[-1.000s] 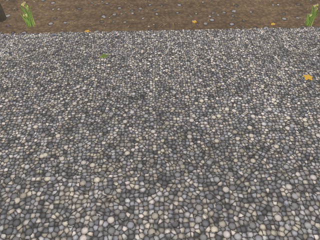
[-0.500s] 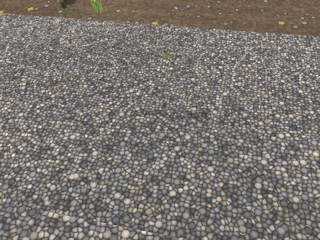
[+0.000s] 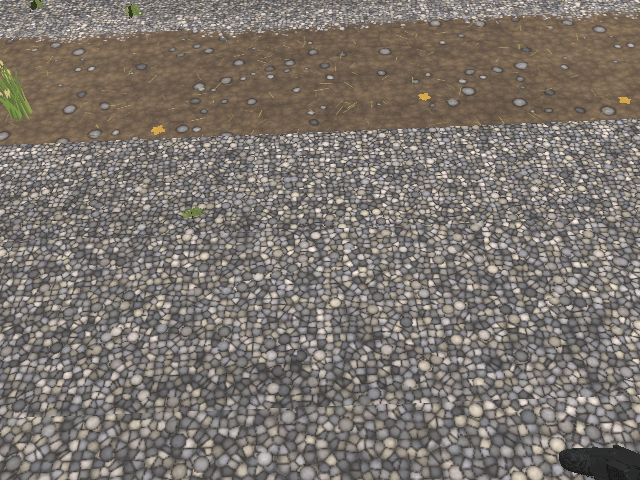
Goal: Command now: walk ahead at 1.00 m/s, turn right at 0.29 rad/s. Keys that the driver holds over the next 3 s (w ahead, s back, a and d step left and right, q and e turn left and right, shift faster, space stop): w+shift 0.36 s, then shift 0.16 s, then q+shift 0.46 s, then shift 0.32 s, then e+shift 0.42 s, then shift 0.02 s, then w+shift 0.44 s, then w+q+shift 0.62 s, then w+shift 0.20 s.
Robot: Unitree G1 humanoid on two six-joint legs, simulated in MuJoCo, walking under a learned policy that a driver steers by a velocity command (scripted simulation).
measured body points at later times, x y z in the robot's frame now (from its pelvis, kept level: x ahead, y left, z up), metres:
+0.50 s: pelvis +0.51 +0.05 -0.18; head +0.54 +0.04 +0.27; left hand +0.77 +0.23 -0.26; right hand +0.35 -0.17 -0.31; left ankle +0.31 +0.13 -0.87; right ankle +0.65 -0.03 -0.88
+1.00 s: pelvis +0.83 +0.10 -0.29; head +0.84 +0.11 +0.16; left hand +0.78 +0.37 -0.43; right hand +1.02 -0.14 -0.40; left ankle +0.94 +0.16 -1.03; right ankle +0.67 -0.03 -0.86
